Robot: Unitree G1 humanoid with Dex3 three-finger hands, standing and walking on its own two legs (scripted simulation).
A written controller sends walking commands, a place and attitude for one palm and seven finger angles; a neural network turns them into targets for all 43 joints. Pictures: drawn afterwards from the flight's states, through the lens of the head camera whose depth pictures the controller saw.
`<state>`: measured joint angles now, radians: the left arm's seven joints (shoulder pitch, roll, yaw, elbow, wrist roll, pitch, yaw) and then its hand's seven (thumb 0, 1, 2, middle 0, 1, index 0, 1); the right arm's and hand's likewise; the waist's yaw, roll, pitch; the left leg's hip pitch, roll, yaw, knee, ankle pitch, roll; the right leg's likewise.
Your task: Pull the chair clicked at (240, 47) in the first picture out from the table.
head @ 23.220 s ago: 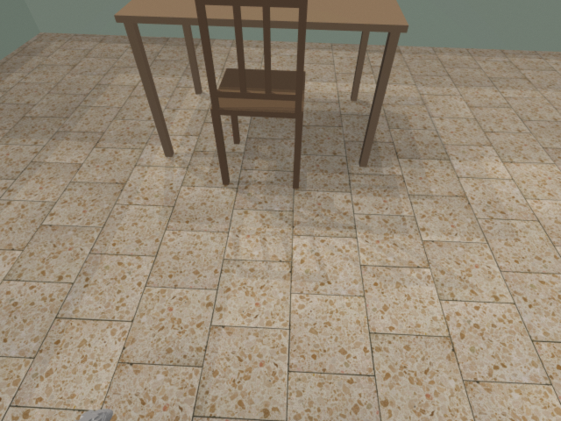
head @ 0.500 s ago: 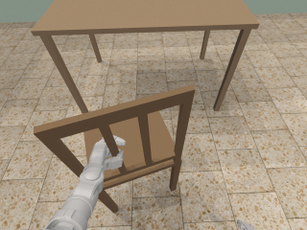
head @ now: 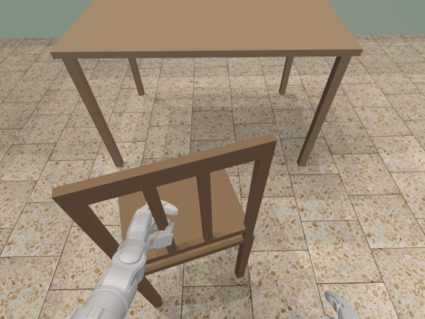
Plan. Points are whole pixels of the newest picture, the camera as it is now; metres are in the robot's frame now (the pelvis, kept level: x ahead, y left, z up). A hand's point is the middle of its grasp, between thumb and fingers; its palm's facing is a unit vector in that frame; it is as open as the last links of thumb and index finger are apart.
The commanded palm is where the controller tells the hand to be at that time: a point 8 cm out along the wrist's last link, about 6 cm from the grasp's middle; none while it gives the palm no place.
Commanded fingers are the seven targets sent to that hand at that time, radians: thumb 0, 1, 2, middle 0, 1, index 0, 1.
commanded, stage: stop walking, hand still on the chair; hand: left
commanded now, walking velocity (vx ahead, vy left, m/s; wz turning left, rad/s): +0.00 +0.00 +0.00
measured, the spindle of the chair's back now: (162, 223) +0.33 +0.13 -0.08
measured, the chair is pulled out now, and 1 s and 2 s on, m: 0.50 0.50 0.50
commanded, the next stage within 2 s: open the thumb and straighten the fingers in 0.02 s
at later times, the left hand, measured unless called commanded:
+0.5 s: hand (160, 229) +0.31 +0.13 -0.06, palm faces -0.06 -0.98 -0.19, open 11.8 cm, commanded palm +0.29 +0.18 -0.03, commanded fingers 0.00 -0.55 0.20 -0.25 -0.73 -0.25 -0.73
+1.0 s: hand (160, 234) +0.30 +0.13 -0.06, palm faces -0.06 -0.98 -0.18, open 17.4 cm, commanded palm +0.27 +0.19 -0.04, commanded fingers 0.00 -0.55 0.20 0.00 0.00 0.00 0.00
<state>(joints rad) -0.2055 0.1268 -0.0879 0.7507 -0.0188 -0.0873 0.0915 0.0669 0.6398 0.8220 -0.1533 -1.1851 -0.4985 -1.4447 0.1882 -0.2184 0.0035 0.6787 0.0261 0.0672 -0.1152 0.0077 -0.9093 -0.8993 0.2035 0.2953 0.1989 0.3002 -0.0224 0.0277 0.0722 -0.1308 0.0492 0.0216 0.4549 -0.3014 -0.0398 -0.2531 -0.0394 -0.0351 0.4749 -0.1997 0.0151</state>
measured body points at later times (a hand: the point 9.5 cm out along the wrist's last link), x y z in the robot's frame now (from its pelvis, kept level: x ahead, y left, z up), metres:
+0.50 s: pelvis +0.00 +0.01 -0.02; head +0.05 +0.00 +0.43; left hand +0.31 +0.18 -0.04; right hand +0.11 -0.25 -0.13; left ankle -0.04 +0.14 -0.74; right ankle +0.03 -0.13 -0.74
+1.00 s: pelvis +0.01 +0.01 -0.03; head +0.06 -0.01 +0.41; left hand +0.30 +0.19 -0.05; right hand +0.16 -0.24 -0.13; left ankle -0.04 +0.14 -0.74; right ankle +0.03 -0.13 -0.74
